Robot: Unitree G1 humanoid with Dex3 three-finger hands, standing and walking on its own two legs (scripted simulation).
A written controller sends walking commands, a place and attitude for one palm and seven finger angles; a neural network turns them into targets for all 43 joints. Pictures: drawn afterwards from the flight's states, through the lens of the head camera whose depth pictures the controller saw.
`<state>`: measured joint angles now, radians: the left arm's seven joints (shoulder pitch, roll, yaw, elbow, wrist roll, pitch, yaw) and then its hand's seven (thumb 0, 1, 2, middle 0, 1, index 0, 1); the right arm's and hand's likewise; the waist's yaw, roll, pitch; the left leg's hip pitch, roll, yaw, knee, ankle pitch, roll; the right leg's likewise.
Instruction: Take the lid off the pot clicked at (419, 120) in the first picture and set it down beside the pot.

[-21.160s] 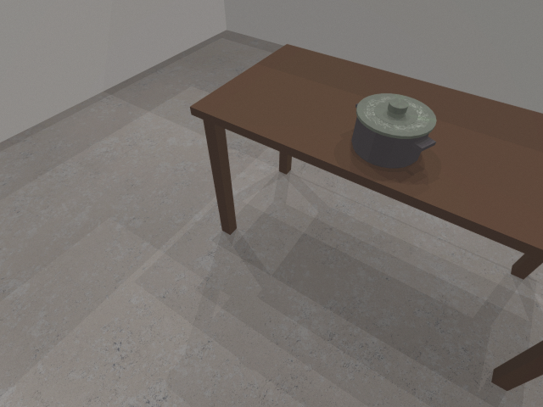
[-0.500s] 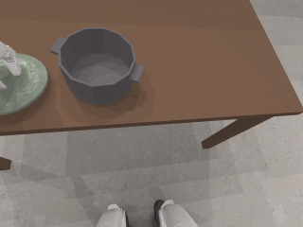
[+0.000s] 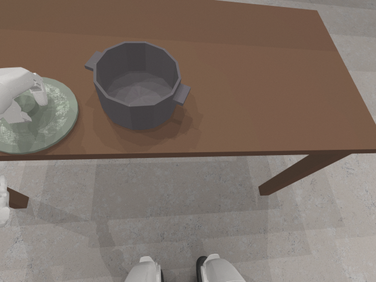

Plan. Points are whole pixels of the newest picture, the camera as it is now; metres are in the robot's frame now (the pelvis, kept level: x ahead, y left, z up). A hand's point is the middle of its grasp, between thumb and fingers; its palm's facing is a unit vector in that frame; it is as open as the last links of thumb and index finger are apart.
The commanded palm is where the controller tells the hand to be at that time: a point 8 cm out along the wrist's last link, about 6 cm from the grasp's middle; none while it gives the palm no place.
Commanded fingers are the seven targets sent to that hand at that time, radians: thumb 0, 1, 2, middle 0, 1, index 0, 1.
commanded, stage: open the fingers wide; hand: left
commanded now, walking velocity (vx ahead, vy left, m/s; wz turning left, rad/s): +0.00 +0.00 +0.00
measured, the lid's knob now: (24, 106) +0.50 +0.33 -0.02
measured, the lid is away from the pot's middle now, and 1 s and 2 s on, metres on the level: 0.25 0.25 0.25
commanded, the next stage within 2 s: raise the empty hand in 0.64 s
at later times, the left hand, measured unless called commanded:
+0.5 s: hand (20, 101) +0.48 +0.31 +0.02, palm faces -0.50 -0.11 -0.86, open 10.5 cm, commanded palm +0.53 +0.30 +0.07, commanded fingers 0.00 0.09 0.43 -0.28 -0.98 -0.28 -0.98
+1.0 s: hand (14, 92) +0.49 +0.32 +0.04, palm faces -0.47 -0.12 -0.87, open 10.9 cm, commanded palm +0.54 +0.31 +0.10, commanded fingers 0.00 0.10 0.41 -0.28 -0.99 -0.28 -0.99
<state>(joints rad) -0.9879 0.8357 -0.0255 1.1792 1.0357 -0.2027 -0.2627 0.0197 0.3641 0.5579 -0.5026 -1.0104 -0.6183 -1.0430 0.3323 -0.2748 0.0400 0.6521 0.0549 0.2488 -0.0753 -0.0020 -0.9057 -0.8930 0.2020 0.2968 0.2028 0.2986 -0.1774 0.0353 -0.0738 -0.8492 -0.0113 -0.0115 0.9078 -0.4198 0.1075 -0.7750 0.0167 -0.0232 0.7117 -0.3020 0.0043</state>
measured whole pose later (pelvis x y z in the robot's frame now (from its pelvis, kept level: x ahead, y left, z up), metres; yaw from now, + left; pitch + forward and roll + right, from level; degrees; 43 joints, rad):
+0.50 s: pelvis -0.01 -0.01 -0.01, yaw -1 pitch +22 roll -7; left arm -1.06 0.90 -0.01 1.24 1.04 -0.19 -0.28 0.00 0.15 0.42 -0.31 -1.00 -0.32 -1.00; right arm 0.38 -0.28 0.06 0.65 0.07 0.25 -0.08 0.00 -0.91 -0.89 0.20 0.30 0.20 0.30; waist -0.21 0.04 -0.07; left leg -0.90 0.00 0.00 0.95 -0.43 0.10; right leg -0.84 0.03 -0.01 0.76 -0.31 0.02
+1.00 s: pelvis +0.00 -0.01 +0.00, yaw +0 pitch +22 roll -7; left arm -1.06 0.89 -0.01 1.18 1.03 -0.19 -0.31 0.00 0.11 0.41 -0.29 -0.99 -0.30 -0.99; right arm 0.35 -0.27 0.05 0.65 0.07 0.26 -0.08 0.00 -0.91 -0.89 0.20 0.30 0.20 0.30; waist -0.19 0.04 -0.08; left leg -0.87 0.00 -0.01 0.92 -0.43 0.10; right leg -0.80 0.03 -0.01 0.73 -0.31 0.02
